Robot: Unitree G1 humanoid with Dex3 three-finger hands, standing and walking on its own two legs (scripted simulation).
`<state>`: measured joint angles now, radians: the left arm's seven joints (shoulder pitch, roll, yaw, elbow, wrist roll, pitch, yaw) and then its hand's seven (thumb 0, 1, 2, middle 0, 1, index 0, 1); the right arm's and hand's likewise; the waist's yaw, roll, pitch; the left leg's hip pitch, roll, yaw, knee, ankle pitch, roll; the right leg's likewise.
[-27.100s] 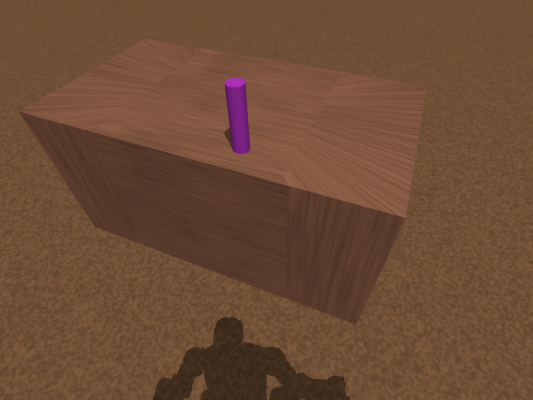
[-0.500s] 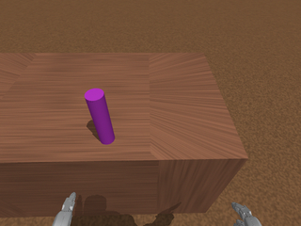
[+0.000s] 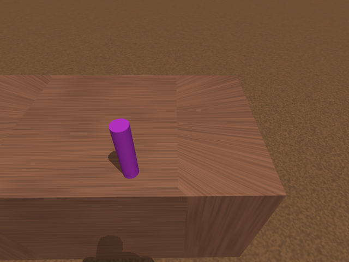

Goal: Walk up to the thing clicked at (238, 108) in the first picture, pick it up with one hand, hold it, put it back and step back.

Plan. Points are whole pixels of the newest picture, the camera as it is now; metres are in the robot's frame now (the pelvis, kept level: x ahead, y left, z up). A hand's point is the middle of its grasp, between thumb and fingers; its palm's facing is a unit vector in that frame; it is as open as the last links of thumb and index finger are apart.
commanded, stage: stand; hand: left
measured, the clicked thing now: (125, 151) +0.45 +0.18 -0.01
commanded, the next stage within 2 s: none
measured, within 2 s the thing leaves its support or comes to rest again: neither
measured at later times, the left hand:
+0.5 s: hand out of the picture +0.05 +0.25 -0.14, palm faces -0.01 -0.94 -0.35, open 7.5 cm
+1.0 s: hand out of the picture +0.07 +0.25 -0.14, palm faces -0.01 -0.94 -0.34, open 7.4 cm
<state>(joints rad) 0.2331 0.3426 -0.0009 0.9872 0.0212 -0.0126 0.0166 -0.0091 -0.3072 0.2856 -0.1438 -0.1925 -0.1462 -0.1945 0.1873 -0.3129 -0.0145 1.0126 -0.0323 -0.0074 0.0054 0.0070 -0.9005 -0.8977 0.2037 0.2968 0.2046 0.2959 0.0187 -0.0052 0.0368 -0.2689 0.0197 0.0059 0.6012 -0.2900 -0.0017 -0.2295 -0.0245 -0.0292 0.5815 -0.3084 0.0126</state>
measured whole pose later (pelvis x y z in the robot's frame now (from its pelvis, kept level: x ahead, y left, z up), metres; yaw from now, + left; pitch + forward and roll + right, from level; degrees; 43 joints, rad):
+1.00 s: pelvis +0.01 +0.00 +0.02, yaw +0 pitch -3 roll +0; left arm 0.11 0.33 0.01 1.17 0.01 -0.02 0.01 0.00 0.91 0.90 -0.20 -0.30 -0.20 -0.30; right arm 0.11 -0.34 0.00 1.15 -0.01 -0.01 0.00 0.00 -0.90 -0.90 0.20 0.30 0.21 0.30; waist 0.00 0.01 0.06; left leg -0.13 0.02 0.01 0.33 -0.16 -0.01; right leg -0.09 -0.02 -0.03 0.32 -0.18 0.01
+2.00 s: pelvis +0.02 -0.01 +0.02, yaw +0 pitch -2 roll +0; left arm 0.11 0.34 0.01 1.15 0.01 -0.01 0.00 0.00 0.91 0.90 -0.20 -0.30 -0.20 -0.30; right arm 0.11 -0.35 0.00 1.14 -0.01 -0.01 0.00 0.00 -0.90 -0.90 0.20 0.30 0.20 0.30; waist 0.00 0.01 0.06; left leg -0.11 0.03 0.01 0.32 -0.17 -0.02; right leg -0.07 -0.01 -0.03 0.30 -0.19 0.01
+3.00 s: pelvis -0.08 +0.02 -0.01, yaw -5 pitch -1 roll +0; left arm 0.11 0.39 0.07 0.87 0.02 0.05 0.01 0.00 0.91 0.90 -0.20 -0.30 -0.20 -0.30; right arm 0.13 -0.36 -0.05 0.87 -0.02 0.03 -0.01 0.00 -0.90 -0.90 0.21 0.30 0.21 0.30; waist -0.01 -0.03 0.21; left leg -0.33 0.02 0.05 0.66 -0.31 0.03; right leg -0.33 0.05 0.09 0.82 -0.45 0.01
